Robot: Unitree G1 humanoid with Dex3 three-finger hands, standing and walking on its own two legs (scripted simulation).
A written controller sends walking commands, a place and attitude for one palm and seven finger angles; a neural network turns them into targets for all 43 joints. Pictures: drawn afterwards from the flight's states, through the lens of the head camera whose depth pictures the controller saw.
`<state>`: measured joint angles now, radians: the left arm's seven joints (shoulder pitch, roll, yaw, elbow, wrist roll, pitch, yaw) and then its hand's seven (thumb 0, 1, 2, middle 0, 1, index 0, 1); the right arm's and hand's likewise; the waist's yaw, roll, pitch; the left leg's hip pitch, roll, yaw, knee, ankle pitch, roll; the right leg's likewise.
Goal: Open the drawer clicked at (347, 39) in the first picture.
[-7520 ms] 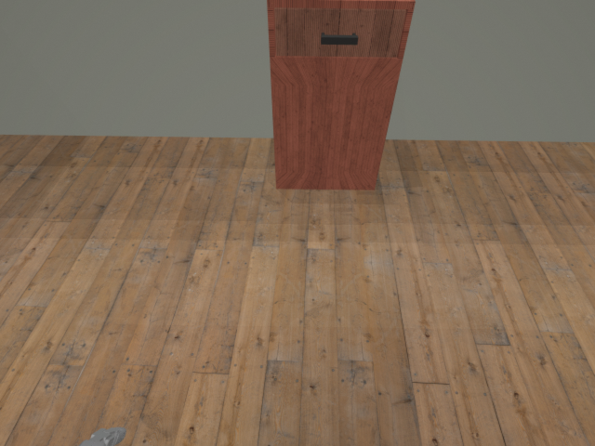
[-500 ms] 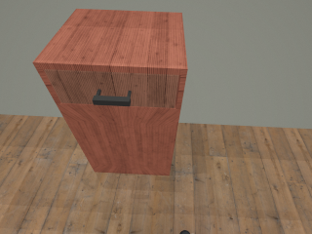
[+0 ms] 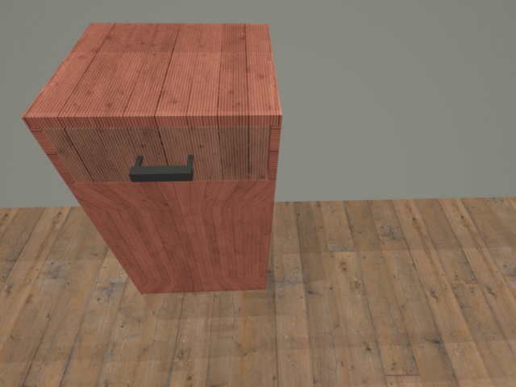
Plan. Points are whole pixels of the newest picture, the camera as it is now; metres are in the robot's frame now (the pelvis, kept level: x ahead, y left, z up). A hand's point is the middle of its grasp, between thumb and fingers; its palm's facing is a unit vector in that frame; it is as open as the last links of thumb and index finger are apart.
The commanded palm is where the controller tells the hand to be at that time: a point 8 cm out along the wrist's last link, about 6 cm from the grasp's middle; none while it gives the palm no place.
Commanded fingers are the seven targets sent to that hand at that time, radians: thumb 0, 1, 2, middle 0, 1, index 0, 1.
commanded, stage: come to a stop and stand still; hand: left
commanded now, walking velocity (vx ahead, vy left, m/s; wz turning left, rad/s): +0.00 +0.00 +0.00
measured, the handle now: (163, 166) +0.55 +0.22 -0.01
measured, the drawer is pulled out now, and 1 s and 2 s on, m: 0.00 0.00 0.00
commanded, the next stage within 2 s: look again from close up in 0.46 s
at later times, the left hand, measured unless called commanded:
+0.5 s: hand out of the picture -0.01 +0.12 -0.17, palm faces +0.09 -0.98 -0.20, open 7.3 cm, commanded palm none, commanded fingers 0.00 0.90 0.90 -0.20 -0.30 -0.20 -0.30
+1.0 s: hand out of the picture -0.06 +0.18 -0.18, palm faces +0.06 -0.98 -0.17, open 7.3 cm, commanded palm none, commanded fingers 0.00 0.90 0.90 -0.20 -0.30 -0.20 -0.30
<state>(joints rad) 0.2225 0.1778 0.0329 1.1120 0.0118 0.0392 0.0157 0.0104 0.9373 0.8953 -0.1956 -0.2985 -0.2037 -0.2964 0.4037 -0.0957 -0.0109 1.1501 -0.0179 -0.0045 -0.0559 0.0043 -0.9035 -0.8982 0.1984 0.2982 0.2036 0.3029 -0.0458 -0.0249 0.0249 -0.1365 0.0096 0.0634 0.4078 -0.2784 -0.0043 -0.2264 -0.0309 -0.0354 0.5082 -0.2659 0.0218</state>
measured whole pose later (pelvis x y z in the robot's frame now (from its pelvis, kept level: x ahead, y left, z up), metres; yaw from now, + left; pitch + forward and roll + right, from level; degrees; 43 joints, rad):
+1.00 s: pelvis -0.04 +0.01 +0.00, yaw +2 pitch -2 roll +0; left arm 0.35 0.14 -0.01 1.08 0.03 0.01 0.03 0.00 0.91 0.90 -0.20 -0.30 -0.20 -0.30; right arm 0.35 -0.14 0.02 1.04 -0.02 0.00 -0.03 0.01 -0.92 -0.90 0.19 0.30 0.20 0.30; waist 0.01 -0.01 -0.02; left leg -0.22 -0.05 0.09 0.48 -0.23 0.08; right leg -0.23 -0.04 -0.06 0.50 -0.23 -0.01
